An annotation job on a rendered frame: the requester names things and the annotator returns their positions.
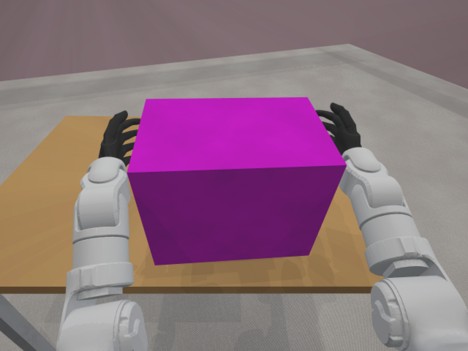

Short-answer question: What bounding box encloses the table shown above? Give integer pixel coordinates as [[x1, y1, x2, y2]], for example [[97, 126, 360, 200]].
[[0, 116, 384, 351]]

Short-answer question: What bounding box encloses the right robot hand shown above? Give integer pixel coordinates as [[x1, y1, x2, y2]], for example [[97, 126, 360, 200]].
[[316, 102, 362, 155]]

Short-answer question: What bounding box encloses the robot left forearm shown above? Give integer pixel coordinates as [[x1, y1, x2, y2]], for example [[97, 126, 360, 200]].
[[56, 156, 134, 351]]

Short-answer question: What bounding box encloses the robot right forearm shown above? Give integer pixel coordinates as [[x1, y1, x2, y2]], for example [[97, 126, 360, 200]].
[[339, 147, 468, 316]]

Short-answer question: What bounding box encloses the left robot hand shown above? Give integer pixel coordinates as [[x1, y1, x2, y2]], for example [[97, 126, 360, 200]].
[[98, 110, 141, 166]]

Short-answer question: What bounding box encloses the carton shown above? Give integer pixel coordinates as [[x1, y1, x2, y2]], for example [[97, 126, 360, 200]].
[[127, 97, 347, 265]]

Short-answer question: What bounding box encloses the right robot upper arm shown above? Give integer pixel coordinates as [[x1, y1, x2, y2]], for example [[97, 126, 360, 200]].
[[371, 276, 468, 351]]

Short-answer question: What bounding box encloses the left robot upper arm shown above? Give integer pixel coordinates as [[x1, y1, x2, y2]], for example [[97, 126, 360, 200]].
[[58, 299, 148, 351]]

